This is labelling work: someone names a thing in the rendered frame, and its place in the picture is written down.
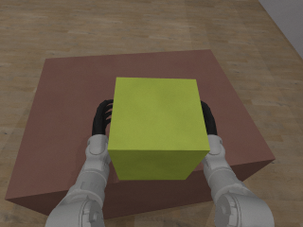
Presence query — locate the right robot hand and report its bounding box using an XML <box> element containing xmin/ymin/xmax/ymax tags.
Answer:
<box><xmin>201</xmin><ymin>100</ymin><xmax>218</xmax><ymax>135</ymax></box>

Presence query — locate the left robot forearm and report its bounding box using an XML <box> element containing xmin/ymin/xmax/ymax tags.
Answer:
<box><xmin>45</xmin><ymin>134</ymin><xmax>112</xmax><ymax>226</ymax></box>

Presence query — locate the robot left upper arm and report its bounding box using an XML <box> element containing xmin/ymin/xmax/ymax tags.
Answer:
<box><xmin>45</xmin><ymin>199</ymin><xmax>105</xmax><ymax>227</ymax></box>

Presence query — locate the robot right upper arm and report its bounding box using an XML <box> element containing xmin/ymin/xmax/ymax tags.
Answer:
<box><xmin>214</xmin><ymin>192</ymin><xmax>275</xmax><ymax>227</ymax></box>

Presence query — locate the left robot hand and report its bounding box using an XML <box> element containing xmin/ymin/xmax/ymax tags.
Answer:
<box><xmin>92</xmin><ymin>99</ymin><xmax>114</xmax><ymax>136</ymax></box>

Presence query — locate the pedestal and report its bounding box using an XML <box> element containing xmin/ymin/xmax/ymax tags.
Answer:
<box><xmin>5</xmin><ymin>49</ymin><xmax>276</xmax><ymax>219</ymax></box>

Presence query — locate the right robot forearm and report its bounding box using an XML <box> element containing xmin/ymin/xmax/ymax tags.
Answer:
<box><xmin>201</xmin><ymin>134</ymin><xmax>275</xmax><ymax>227</ymax></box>

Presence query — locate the carton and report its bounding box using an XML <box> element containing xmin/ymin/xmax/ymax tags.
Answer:
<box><xmin>107</xmin><ymin>77</ymin><xmax>210</xmax><ymax>181</ymax></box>

